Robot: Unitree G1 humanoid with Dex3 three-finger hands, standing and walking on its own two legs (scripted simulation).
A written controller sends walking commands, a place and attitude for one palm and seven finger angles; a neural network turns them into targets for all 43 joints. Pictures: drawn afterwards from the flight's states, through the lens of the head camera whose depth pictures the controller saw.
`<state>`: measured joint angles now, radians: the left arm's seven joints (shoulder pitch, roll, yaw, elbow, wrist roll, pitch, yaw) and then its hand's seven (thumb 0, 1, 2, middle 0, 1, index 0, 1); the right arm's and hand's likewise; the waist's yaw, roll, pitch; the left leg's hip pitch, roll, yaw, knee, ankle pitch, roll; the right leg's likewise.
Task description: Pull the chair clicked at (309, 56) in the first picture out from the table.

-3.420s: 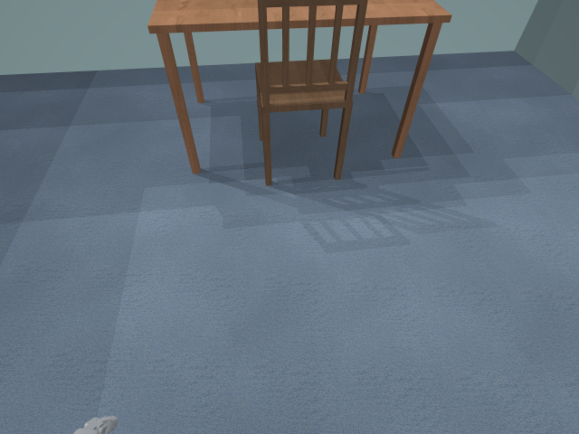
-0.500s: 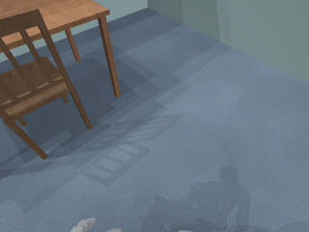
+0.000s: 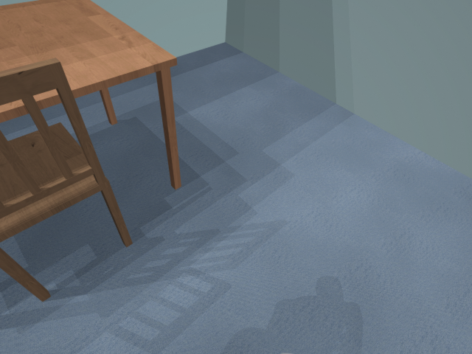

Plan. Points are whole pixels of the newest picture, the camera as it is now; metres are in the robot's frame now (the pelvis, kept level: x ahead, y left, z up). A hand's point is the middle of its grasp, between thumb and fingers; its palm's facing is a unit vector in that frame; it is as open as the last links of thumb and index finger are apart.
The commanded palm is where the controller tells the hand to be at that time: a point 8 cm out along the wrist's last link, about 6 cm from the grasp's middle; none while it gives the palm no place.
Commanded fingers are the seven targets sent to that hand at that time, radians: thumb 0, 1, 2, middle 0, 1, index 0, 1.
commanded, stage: walk to a spot facing it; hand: left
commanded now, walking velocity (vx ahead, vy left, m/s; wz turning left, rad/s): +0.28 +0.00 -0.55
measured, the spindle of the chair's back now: (11, 156) +0.54 +0.63 -0.09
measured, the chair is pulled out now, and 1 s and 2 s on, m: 0.00 0.00 0.00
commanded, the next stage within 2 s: turn to face it in 0.16 s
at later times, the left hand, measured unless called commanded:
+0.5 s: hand (208, 264) +0.34 +0.08 -0.17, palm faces -0.15 -0.97 -0.21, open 7.4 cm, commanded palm none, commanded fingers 0.00 0.90 0.90 -0.20 -0.30 -0.20 -0.30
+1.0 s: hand (143, 306) +0.24 +0.21 -0.18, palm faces +0.24 -0.94 -0.25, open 7.4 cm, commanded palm none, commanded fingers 0.00 0.90 0.90 -0.20 -0.30 -0.20 -0.30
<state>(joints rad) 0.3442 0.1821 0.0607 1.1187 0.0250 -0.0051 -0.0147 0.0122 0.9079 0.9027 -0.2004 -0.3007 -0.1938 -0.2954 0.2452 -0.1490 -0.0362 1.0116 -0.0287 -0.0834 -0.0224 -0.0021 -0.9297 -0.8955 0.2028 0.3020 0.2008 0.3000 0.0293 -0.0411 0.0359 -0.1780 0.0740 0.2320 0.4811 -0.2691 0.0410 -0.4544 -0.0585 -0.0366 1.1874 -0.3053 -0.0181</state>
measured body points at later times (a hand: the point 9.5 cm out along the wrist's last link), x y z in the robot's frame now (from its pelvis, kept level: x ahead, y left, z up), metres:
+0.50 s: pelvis +0.18 -0.07 -0.02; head +0.21 -0.09 +0.43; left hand +0.35 +0.13 -0.15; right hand +0.10 -0.27 -0.18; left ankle +0.12 +0.09 -0.65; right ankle +0.25 -0.15 -0.74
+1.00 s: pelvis +0.22 -0.02 +0.00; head +0.25 +0.02 +0.44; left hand +0.22 +0.26 -0.16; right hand +0.33 -0.26 -0.13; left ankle +0.23 +0.06 -0.74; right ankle +0.23 -0.18 -0.65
